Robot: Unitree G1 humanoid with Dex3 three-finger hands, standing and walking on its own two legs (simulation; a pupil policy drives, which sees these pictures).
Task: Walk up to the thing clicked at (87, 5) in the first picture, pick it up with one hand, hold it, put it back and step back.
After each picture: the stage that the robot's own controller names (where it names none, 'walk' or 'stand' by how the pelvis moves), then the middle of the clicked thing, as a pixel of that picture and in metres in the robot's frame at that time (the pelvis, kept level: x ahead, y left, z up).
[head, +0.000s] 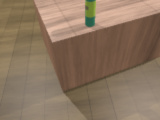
stand; (90, 8) +1.00 -0.01 -0.05
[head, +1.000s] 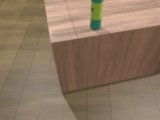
rise first; (96, 10) +0.90 -0.01 -0.03
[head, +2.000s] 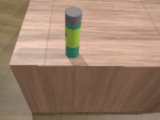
sink last; (72, 35) +0.62 +0.10 -0.02
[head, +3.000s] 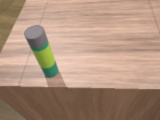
stand; (44, 54) +0.49 +0.21 -0.01
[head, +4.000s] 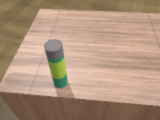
stand; (57, 66) +0.49 +0.16 -0.05
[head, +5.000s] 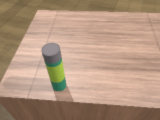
stand; (55, 69) +0.48 +0.16 -0.05
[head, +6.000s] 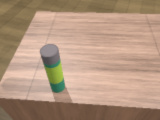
stand; (54, 70) +0.47 +0.17 -0.05
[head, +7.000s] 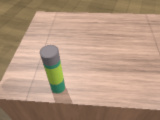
stand; (54, 71) +0.47 +0.16 -0.05
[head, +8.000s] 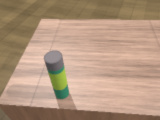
rise first; (58, 77) +0.45 +0.17 -0.05
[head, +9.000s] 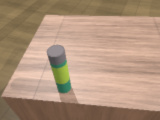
go down; (60, 71) +0.48 +0.16 -0.05
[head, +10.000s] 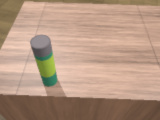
go down; (45, 63) +0.49 +0.16 -0.03
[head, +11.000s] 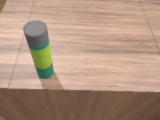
go down; (41, 53) +0.48 +0.15 +0.01
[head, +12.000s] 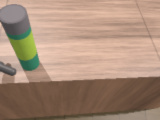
close in; (23, 43) +0.49 +0.17 +0.03
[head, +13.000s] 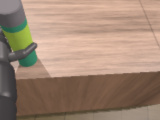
close; (19, 37) +0.50 +0.17 +0.05
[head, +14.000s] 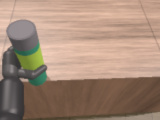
lift; (31, 58) +0.43 +0.15 +0.04
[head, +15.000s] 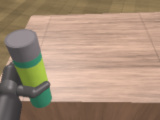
lift; (33, 74) +0.33 +0.16 +0.15
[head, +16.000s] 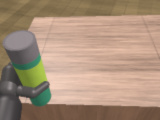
hold; (32, 74) +0.32 +0.17 +0.15
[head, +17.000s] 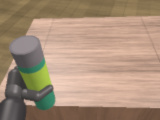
hold; (37, 78) +0.32 +0.16 +0.13
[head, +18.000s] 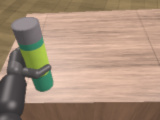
crouch; (36, 59) +0.40 +0.16 +0.13
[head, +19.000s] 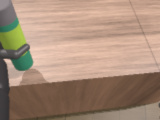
lower; (12, 39) +0.49 +0.18 +0.06
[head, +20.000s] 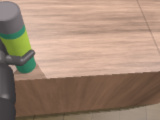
lower; (17, 44) +0.47 +0.17 +0.05
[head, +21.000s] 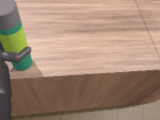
lower; (14, 40) +0.49 +0.17 +0.05
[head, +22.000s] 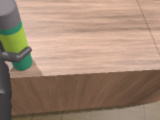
lower; (14, 40) +0.48 +0.17 +0.05
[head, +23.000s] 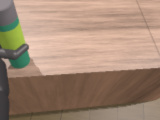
lower; (11, 37) +0.49 +0.18 +0.05
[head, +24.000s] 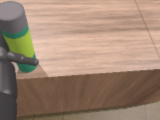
withdraw; (20, 43) +0.48 +0.16 +0.05
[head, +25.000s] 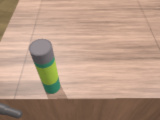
sink last; (47, 70) +0.43 +0.15 +0.00
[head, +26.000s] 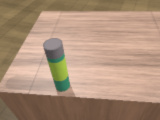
stand; (58, 67) +0.47 +0.16 +0.01
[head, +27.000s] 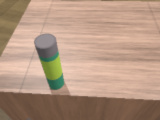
stand; (51, 65) +0.45 +0.16 +0.01
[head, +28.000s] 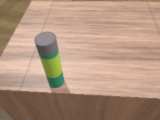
stand; (51, 63) +0.46 +0.16 +0.02
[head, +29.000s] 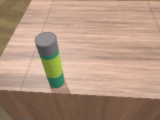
stand; (52, 63) +0.45 +0.16 +0.02
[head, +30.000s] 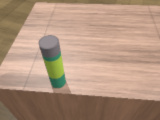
stand; (54, 64) +0.46 +0.16 -0.01
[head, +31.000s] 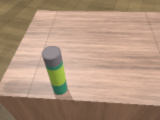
walk; (56, 73) +0.46 +0.16 -0.05
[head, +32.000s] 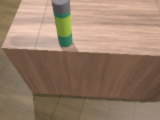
walk; (63, 23) +0.64 +0.12 -0.03
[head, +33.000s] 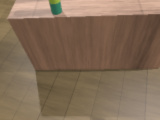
walk; out of the picture +0.94 +0.24 -0.02
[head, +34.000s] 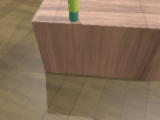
stand; (73, 3) +1.07 +0.12 -0.05
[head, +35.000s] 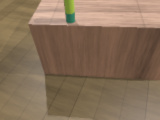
stand; (69, 5) +1.06 +0.14 -0.06
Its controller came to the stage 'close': yes
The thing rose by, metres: 0.21
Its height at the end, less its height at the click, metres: +0.00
